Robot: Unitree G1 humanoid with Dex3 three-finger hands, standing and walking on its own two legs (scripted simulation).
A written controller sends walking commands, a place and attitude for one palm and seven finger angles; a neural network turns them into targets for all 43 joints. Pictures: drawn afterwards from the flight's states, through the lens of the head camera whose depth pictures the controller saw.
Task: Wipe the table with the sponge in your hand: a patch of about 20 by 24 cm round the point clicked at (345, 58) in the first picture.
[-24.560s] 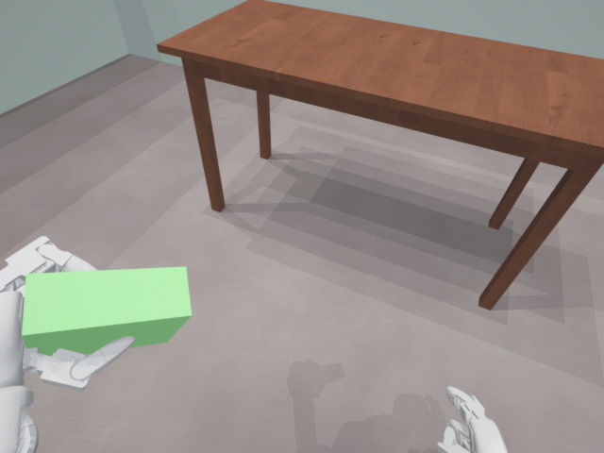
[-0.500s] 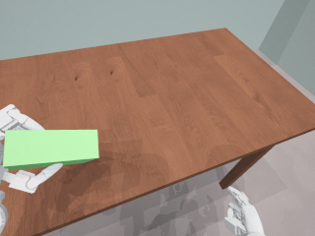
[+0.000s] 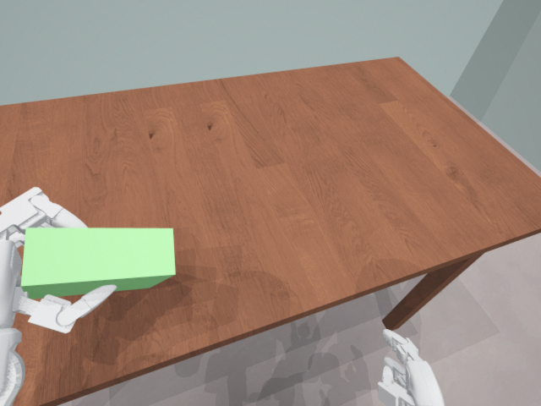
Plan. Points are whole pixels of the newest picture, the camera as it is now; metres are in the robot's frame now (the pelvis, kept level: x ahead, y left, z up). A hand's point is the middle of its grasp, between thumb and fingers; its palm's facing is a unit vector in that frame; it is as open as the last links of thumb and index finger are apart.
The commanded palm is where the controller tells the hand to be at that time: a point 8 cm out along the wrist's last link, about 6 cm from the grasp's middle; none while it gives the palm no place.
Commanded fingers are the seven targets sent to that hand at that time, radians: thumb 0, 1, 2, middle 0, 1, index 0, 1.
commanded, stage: come to a stop and stand still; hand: left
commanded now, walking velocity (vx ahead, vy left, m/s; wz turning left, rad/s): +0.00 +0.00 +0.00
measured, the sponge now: (122, 262) +0.24 +0.21 +0.13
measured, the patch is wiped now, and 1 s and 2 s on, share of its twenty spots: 0.00 0.00 0.00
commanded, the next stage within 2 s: look again from close up in 0.44 s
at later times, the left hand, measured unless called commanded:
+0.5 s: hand (83, 264) +0.22 +0.23 +0.15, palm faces +0.36 -0.84 -0.41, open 9.4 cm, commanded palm +0.16 +0.26 +0.17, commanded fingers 0.00 0.10 1.30 -1.20 -1.60 -1.20 -1.60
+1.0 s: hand (61, 243) +0.23 +0.25 +0.17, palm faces +0.39 -0.79 -0.47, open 9.4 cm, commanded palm +0.16 +0.27 +0.17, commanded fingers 0.00 0.10 1.30 -1.20 -1.60 -1.20 -1.60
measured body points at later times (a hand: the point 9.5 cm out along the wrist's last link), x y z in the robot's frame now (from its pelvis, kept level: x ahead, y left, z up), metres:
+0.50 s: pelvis +0.00 -0.02 +0.00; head +0.03 +0.00 +0.45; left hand +0.20 +0.28 +0.17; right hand +0.17 -0.24 -0.08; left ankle +0.01 +0.06 -0.74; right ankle +0.02 -0.14 -0.74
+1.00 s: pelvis +0.01 -0.01 +0.00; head +0.04 +0.02 +0.45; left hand +0.20 +0.29 +0.19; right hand +0.20 -0.22 -0.07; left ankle +0.01 +0.06 -0.74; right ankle +0.02 -0.14 -0.74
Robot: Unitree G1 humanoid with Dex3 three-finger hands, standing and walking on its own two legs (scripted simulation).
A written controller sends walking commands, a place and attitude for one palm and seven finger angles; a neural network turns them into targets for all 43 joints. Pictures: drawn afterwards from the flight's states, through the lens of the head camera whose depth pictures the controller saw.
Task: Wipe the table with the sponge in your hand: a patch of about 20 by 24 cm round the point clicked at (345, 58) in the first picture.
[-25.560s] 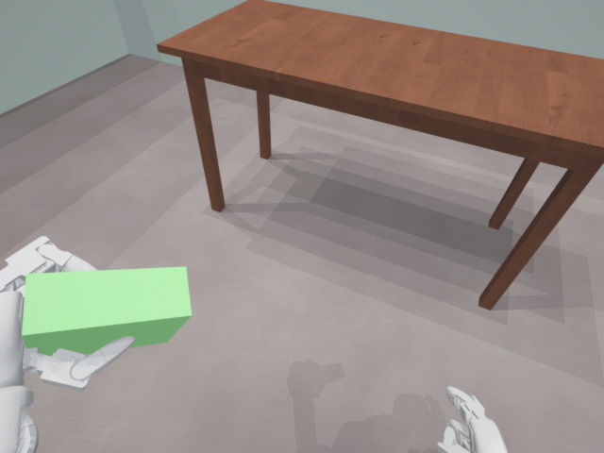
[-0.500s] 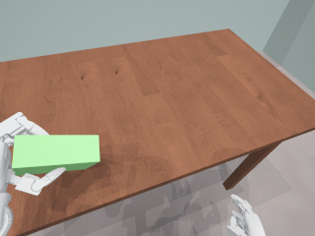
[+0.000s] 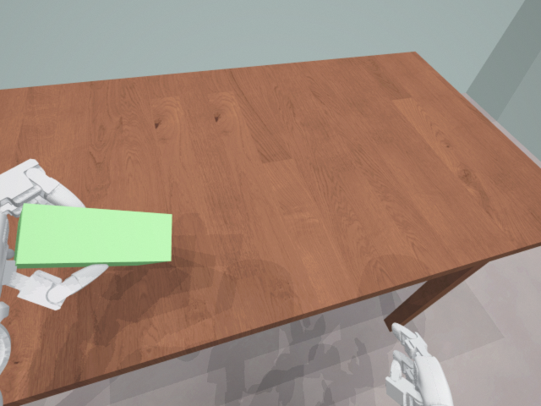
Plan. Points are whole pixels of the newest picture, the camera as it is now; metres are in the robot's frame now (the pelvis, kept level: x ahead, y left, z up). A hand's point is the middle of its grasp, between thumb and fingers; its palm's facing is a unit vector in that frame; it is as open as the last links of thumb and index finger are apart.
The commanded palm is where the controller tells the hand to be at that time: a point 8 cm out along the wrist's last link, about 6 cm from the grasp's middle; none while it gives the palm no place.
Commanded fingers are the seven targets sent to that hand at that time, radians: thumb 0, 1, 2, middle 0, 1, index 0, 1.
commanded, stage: come to a stop and stand still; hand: left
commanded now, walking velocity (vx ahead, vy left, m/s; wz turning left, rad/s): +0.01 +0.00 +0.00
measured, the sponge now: (115, 241) +0.25 +0.22 +0.14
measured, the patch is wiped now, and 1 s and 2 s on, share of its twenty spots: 0.00 0.00 0.00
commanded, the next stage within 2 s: look again from close up in 0.84 s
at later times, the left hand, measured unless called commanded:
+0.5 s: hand (50, 264) +0.20 +0.26 +0.17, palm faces +0.44 -0.84 -0.31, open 9.4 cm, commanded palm +0.15 +0.28 +0.17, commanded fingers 0.00 0.10 1.30 -1.20 -1.60 -1.20 -1.60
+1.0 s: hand (69, 259) +0.21 +0.25 +0.16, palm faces +0.37 -0.85 -0.37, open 9.4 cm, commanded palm +0.16 +0.28 +0.17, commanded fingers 0.00 0.10 1.30 -1.20 -1.60 -1.20 -1.60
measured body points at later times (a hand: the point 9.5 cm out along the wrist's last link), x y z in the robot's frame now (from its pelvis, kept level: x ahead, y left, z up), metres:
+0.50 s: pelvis -0.02 +0.00 +0.00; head +0.00 +0.02 +0.45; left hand +0.17 +0.30 +0.18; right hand +0.16 -0.22 -0.07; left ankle +0.01 +0.07 -0.74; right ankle +0.01 -0.13 -0.74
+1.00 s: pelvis +0.00 +0.00 +0.00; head +0.02 +0.02 +0.45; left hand +0.19 +0.29 +0.17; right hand +0.18 -0.22 -0.07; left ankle +0.01 +0.07 -0.74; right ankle +0.01 -0.13 -0.74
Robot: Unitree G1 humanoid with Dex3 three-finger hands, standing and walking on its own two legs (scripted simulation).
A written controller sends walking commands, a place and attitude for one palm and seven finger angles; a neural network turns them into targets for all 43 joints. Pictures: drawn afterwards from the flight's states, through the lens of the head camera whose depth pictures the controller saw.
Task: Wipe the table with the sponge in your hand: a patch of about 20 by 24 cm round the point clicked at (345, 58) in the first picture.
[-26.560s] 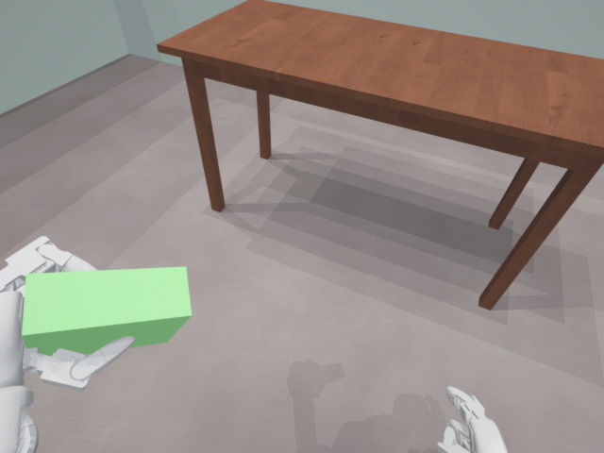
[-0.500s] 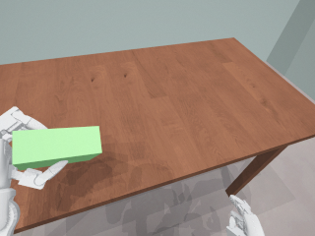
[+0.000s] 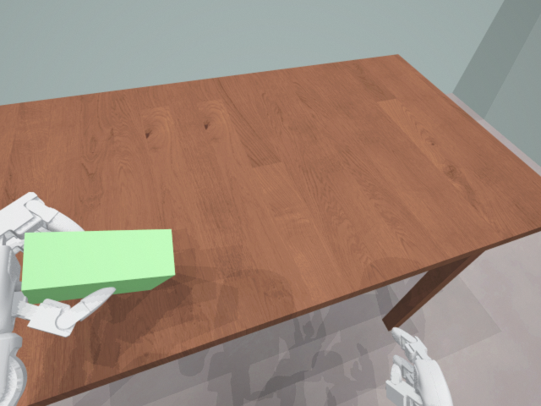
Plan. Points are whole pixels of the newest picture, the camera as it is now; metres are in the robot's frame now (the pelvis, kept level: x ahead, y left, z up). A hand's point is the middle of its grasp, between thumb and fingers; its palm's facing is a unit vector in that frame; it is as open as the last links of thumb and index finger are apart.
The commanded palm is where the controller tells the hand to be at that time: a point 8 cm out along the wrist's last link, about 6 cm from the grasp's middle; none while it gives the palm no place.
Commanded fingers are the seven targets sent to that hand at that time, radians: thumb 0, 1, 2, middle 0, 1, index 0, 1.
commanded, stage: look again from close up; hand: left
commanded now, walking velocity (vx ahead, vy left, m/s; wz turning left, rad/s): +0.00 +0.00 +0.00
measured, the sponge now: (122, 265) +0.24 +0.21 +0.12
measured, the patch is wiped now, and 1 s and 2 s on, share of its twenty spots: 0.00 0.00 0.00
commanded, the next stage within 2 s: turn the palm down, sponge in hand in 0.24 s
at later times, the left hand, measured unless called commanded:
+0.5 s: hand (30, 211) +0.25 +0.28 +0.19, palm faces +0.44 -0.79 -0.43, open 9.4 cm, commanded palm +0.17 +0.28 +0.18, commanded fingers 0.00 0.10 1.30 -1.20 -1.60 -1.20 -1.60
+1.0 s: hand (85, 269) +0.21 +0.22 +0.16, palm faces +0.28 -0.57 -0.77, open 9.4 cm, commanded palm +0.17 +0.26 +0.21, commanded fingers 0.00 0.10 1.30 -1.20 -1.60 -1.20 -1.60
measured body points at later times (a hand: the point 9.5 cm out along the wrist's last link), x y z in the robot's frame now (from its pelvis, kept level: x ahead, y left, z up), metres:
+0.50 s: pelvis +0.00 +0.00 -0.01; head +0.01 +0.00 +0.44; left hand +0.22 +0.32 +0.22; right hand +0.21 -0.21 -0.08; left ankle +0.01 +0.07 -0.74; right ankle +0.02 -0.12 -0.74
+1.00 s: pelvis -0.01 -0.06 -0.02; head -0.02 -0.10 +0.43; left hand +0.19 +0.25 +0.21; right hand +0.21 -0.28 -0.10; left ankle +0.01 +0.07 -0.74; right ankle +0.02 -0.13 -0.74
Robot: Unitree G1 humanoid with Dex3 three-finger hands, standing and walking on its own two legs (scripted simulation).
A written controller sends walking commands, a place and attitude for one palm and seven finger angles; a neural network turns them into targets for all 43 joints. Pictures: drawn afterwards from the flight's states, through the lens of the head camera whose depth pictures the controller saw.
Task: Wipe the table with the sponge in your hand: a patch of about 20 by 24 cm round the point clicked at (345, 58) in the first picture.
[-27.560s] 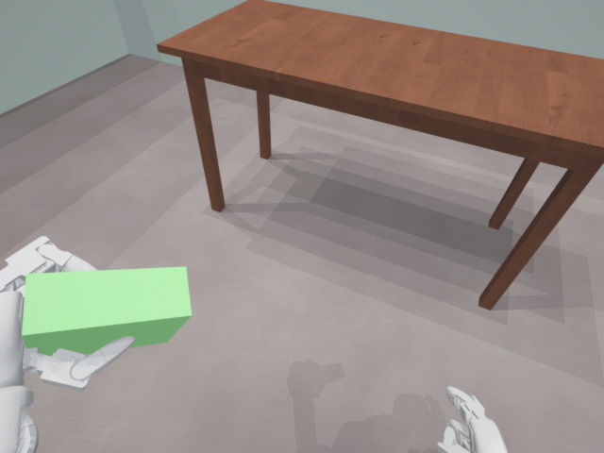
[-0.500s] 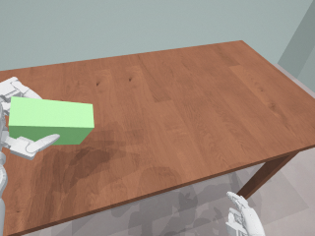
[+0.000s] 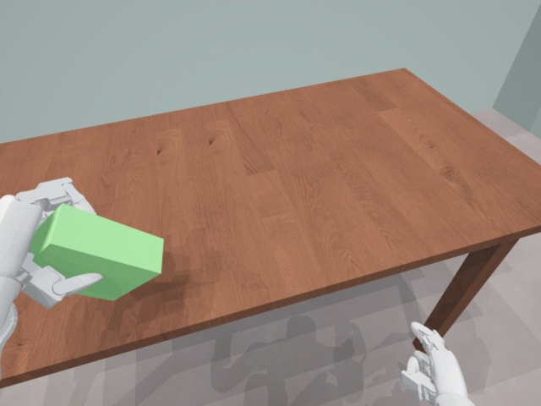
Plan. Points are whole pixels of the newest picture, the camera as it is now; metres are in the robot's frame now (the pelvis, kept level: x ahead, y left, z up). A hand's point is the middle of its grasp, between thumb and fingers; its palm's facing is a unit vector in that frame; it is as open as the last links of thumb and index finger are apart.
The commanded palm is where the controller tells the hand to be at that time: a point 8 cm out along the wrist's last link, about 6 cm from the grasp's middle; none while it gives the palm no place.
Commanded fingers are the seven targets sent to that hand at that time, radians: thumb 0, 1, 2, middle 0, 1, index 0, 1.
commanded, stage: turn the palm down, sponge in hand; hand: left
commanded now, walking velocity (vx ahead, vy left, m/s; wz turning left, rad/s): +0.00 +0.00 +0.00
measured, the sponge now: (108, 263) +0.24 +0.25 +0.13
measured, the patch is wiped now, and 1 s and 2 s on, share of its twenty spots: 0.00 0.00 0.00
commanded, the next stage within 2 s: move the sponge above the wiping area in 1.54 s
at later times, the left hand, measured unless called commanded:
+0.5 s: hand (45, 233) +0.24 +0.30 +0.20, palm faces +0.28 -0.33 -0.90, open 9.4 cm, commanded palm +0.20 +0.30 +0.25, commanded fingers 0.00 0.10 1.30 -1.20 -1.60 -1.20 -1.60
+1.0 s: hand (24, 221) +0.24 +0.31 +0.21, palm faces +0.23 -0.13 -0.96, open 9.4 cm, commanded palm +0.19 +0.31 +0.27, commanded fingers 0.00 0.10 1.30 -1.20 -1.60 -1.20 -1.60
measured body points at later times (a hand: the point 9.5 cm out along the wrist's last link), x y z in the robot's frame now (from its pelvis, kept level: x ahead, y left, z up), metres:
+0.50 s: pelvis +0.01 +0.01 +0.00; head +0.00 -0.03 +0.45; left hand +0.21 +0.31 +0.25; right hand +0.25 -0.20 -0.07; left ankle +0.03 +0.14 -0.73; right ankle +0.03 -0.06 -0.73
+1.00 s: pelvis -0.01 +0.04 +0.01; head -0.03 -0.01 +0.46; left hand +0.22 +0.32 +0.27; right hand +0.25 -0.18 -0.06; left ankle +0.03 +0.14 -0.73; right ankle +0.03 -0.06 -0.73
